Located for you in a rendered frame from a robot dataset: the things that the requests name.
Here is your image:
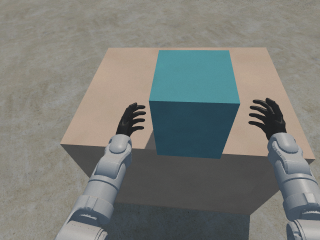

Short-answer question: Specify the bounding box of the right robot upper arm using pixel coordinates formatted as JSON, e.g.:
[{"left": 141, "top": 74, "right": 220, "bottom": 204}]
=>
[{"left": 286, "top": 219, "right": 320, "bottom": 240}]

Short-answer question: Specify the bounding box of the pedestal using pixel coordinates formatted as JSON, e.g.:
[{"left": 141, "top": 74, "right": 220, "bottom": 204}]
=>
[{"left": 60, "top": 47, "right": 315, "bottom": 215}]

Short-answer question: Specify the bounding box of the robot left forearm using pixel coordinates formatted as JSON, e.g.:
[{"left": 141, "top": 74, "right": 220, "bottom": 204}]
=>
[{"left": 54, "top": 134, "right": 132, "bottom": 240}]

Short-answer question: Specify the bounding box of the robot left hand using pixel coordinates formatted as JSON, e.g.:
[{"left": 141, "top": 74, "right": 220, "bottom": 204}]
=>
[{"left": 115, "top": 102, "right": 146, "bottom": 137}]

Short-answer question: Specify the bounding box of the carton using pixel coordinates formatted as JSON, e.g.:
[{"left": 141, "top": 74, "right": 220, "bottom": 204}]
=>
[{"left": 149, "top": 50, "right": 241, "bottom": 159}]

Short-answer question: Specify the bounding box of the robot right hand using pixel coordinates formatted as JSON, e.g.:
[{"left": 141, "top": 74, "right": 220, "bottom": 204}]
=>
[{"left": 248, "top": 98, "right": 287, "bottom": 141}]

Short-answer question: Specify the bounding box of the left robot upper arm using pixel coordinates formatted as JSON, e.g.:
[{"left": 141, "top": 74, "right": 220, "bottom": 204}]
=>
[{"left": 57, "top": 220, "right": 108, "bottom": 240}]

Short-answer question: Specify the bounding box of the robot right forearm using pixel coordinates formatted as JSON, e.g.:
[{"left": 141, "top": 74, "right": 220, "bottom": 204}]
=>
[{"left": 267, "top": 132, "right": 320, "bottom": 222}]

